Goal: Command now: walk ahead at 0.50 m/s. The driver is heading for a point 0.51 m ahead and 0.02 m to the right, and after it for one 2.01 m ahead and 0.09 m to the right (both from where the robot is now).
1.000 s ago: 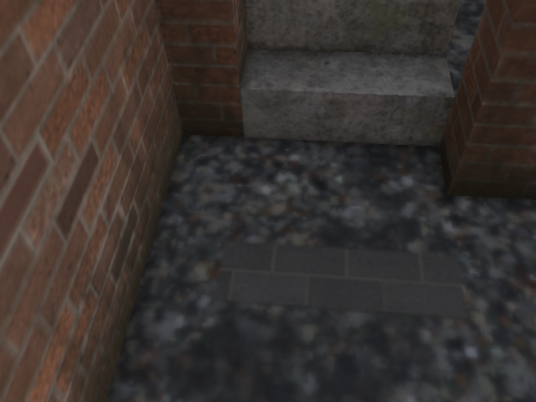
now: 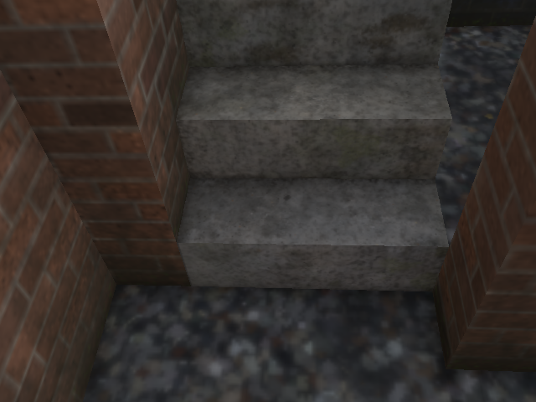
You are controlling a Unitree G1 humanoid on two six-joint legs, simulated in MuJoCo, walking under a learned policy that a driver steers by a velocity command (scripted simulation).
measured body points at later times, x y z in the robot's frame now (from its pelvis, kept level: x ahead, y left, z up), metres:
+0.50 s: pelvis +0.27 +0.04 +0.00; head +0.30 +0.05 +0.45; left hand +0.31 +0.29 -0.16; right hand +0.34 -0.22 -0.14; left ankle +0.31 +0.12 -0.75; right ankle +0.22 -0.09 -0.67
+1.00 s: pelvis +0.42 +0.00 -0.02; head +0.46 -0.03 +0.43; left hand +0.58 +0.25 -0.14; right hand +0.47 -0.26 -0.16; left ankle +0.44 +0.15 -0.68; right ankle +0.50 -0.07 -0.75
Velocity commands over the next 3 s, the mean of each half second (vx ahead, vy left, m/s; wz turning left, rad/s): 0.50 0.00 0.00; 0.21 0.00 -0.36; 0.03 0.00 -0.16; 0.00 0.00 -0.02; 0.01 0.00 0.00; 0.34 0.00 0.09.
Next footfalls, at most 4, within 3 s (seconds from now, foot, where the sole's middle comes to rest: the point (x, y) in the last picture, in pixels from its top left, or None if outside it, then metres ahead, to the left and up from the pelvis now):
0.32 left None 0.35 0.12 -0.79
0.78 right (331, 383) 0.54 -0.07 -0.79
1.26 left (257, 383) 0.54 0.11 -0.79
1.44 right None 0.45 -0.10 -0.79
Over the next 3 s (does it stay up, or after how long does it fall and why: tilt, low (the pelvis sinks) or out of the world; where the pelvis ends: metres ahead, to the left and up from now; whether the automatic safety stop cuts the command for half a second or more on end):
stays up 0.48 0.00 -0.01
